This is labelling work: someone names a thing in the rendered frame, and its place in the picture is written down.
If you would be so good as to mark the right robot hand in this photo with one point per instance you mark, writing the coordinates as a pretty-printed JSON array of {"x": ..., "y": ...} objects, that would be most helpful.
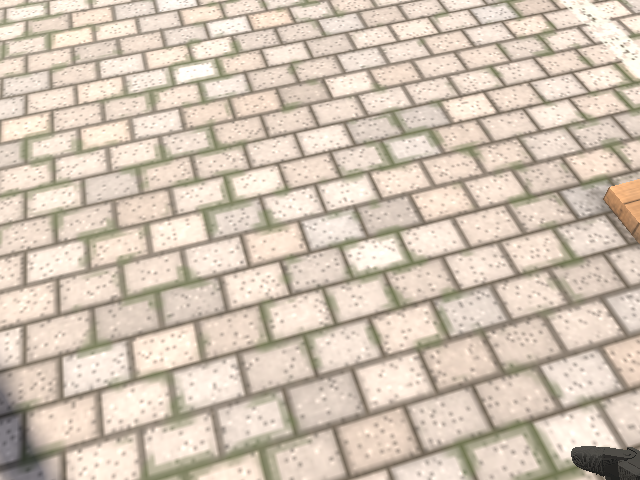
[{"x": 614, "y": 464}]

